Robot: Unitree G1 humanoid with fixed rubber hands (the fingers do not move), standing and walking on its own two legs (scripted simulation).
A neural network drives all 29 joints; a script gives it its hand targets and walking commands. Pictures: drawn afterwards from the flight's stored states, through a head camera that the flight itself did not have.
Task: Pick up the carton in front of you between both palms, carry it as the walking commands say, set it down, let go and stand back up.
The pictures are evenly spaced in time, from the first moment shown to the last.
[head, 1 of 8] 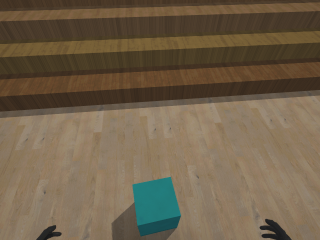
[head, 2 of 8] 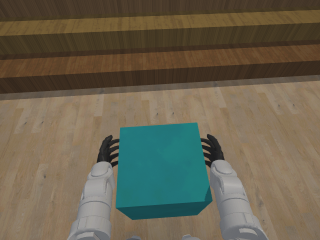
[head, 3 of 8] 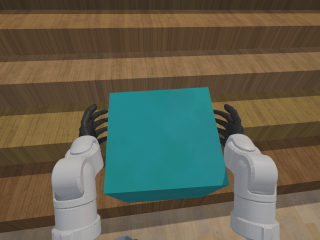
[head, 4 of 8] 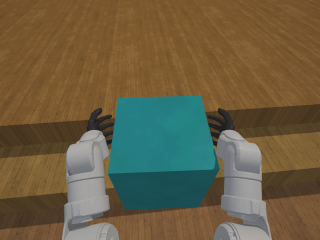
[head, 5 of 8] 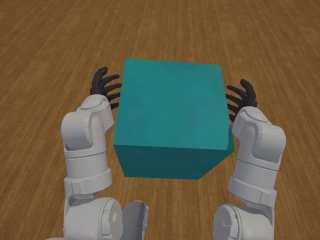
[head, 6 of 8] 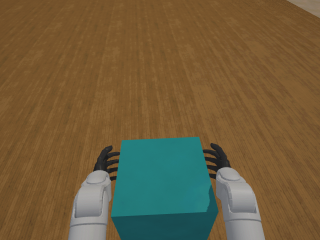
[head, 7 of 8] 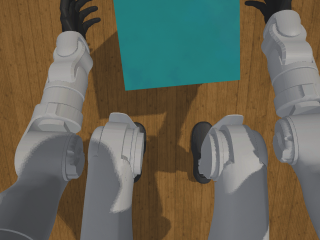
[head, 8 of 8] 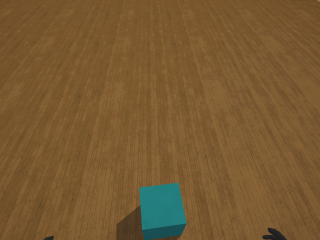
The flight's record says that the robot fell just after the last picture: no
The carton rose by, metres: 2.10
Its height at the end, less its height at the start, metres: +1.35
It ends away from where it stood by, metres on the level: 5.75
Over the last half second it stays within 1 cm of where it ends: yes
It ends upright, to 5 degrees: yes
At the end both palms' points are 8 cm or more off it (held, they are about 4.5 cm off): yes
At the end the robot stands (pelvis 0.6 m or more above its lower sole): yes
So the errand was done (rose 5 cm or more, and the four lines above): yes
